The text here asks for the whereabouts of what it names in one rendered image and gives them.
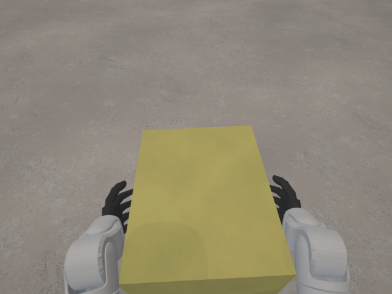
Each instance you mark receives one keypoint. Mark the robot right forearm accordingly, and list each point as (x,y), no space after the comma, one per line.
(321,256)

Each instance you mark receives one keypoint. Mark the robot left hand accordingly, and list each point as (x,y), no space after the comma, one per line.
(113,206)

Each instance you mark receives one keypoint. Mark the robot right hand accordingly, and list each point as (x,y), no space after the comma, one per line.
(287,195)

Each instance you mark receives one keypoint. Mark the robot left forearm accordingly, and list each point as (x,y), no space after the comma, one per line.
(91,263)

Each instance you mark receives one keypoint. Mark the carton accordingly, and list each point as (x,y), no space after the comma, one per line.
(202,218)

